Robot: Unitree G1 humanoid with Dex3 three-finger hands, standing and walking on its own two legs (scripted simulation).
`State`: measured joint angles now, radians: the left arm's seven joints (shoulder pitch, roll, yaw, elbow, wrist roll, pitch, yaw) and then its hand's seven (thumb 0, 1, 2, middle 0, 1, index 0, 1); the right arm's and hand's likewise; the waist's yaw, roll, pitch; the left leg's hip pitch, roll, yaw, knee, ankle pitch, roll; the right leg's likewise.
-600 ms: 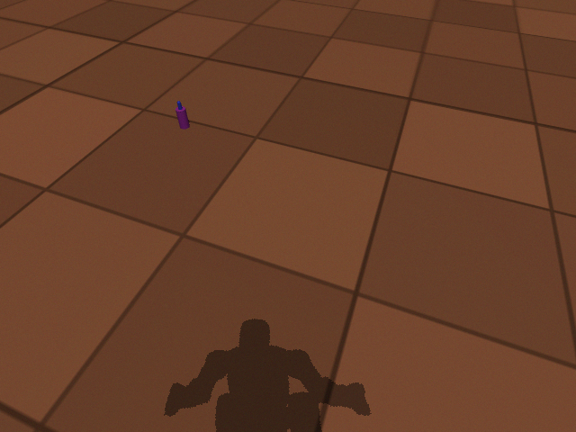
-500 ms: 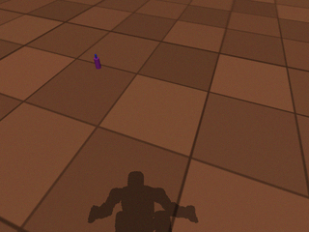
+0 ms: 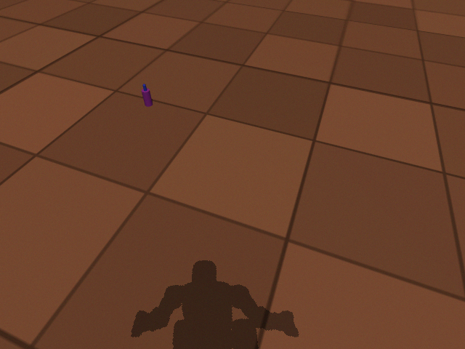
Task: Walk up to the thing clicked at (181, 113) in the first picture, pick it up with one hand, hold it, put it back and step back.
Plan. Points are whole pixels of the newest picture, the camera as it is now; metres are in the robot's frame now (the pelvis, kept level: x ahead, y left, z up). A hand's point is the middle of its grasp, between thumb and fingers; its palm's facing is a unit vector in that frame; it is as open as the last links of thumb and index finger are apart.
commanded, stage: stand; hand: left
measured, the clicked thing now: (146, 94) +1.90 +0.63 -0.70
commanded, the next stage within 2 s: walk up in 0.52 s
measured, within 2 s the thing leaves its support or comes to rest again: neither
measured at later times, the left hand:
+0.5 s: hand out of the picture +0.07 +0.25 -0.16, palm faces -0.03 -0.94 -0.35, open 7.4 cm
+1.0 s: hand out of the picture +0.16 +0.43 -0.19, palm faces +0.08 -0.92 -0.37, open 7.4 cm
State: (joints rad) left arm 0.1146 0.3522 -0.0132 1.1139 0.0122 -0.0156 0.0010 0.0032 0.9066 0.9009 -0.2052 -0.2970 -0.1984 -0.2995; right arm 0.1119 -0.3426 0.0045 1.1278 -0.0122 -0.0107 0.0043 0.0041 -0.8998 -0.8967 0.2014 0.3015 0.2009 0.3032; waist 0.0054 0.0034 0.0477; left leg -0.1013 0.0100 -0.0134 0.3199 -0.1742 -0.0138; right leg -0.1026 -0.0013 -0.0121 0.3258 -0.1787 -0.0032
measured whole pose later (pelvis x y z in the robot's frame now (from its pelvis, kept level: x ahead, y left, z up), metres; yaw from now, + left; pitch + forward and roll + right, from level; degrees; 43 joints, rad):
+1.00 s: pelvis +0.15 +0.12 -0.03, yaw +7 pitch -3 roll -1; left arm 0.26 0.50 0.07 1.04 0.03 -0.03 -0.05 0.01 0.91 0.90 -0.20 -0.30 -0.19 -0.30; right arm 0.21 -0.41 -0.10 0.95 -0.02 -0.07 0.09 0.00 -0.90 -0.90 0.20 0.30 0.20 0.30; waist -0.01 -0.07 0.02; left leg -0.36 0.06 0.09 0.70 -0.30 0.02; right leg -0.21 -0.08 0.01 1.07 -0.49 -0.06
